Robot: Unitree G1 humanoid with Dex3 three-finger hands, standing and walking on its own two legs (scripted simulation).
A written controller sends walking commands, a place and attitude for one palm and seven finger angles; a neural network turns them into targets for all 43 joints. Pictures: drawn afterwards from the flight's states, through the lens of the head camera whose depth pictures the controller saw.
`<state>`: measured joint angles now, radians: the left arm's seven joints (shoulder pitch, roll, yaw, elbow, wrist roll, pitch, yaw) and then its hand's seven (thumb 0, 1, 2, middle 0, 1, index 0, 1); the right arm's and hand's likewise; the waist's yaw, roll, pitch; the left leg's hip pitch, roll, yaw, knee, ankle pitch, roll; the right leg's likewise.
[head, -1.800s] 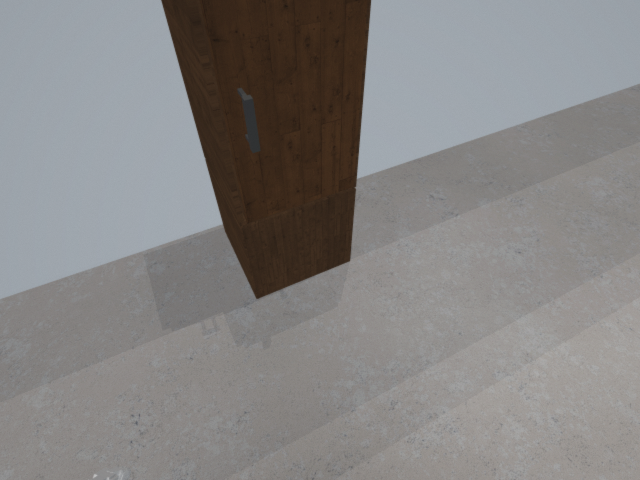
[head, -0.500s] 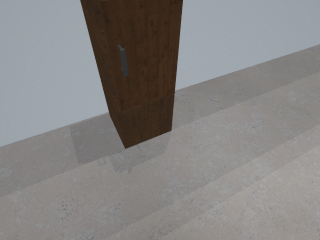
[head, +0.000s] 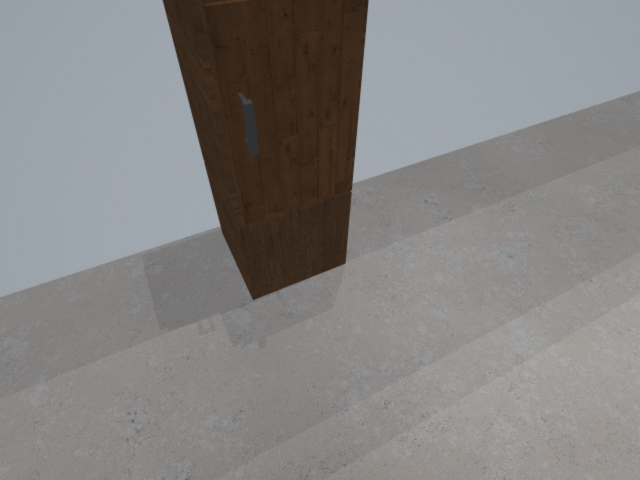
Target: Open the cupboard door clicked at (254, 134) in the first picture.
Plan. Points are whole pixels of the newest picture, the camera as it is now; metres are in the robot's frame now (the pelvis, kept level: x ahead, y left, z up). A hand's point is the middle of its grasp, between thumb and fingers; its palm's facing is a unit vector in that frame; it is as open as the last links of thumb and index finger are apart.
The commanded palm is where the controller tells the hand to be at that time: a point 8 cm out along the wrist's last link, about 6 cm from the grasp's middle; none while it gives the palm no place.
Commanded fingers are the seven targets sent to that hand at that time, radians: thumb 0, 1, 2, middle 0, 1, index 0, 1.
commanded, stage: walk to a spot facing it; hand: left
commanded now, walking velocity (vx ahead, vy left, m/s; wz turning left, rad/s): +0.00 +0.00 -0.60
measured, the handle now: (247, 124) +0.86 +0.23 -0.01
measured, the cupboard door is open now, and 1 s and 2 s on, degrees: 0 0 0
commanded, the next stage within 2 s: none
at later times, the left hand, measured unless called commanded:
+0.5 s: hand out of the picture +0.04 +0.14 -0.17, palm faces -0.18 -0.95 -0.25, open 7.4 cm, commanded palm none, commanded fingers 0.00 0.90 0.90 -0.20 -0.30 -0.20 -0.30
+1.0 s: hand out of the picture +0.14 +0.18 -0.17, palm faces -0.44 -0.87 -0.23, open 7.4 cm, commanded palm none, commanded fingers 0.00 0.90 0.90 -0.20 -0.30 -0.20 -0.30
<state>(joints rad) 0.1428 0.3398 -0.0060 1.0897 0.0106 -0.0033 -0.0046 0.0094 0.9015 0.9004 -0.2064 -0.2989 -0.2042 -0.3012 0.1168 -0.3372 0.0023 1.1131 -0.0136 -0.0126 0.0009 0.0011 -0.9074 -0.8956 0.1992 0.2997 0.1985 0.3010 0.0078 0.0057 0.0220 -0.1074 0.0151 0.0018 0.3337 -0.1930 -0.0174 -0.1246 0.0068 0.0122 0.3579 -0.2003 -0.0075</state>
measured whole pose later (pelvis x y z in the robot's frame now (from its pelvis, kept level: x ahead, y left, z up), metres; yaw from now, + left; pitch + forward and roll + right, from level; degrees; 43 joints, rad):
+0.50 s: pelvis -0.03 -0.04 -0.01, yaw -15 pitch +0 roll +2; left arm 0.28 0.17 0.04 0.94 0.01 0.04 0.00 0.01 0.90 0.90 -0.21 -0.30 -0.20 -0.30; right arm 0.16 -0.23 -0.06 0.98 -0.02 0.06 -0.01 0.00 -0.91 -0.90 0.20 0.30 0.20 0.30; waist 0.03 0.03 0.09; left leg -0.47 0.05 0.00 1.11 -0.36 -0.06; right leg -0.30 0.08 0.03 0.54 -0.24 -0.10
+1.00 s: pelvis -0.02 +0.02 +0.00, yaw -32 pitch +1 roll -1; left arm 0.26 0.28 0.10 0.92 0.03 0.07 -0.04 0.01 0.90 0.90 -0.20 -0.30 -0.20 -0.30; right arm 0.23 -0.23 -0.03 0.89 -0.02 0.00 -0.02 0.00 -0.91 -0.90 0.20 0.30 0.20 0.30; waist 0.02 -0.03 -0.02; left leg -0.18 0.01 0.01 0.44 -0.28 0.02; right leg -0.50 0.12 0.09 0.89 -0.36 0.02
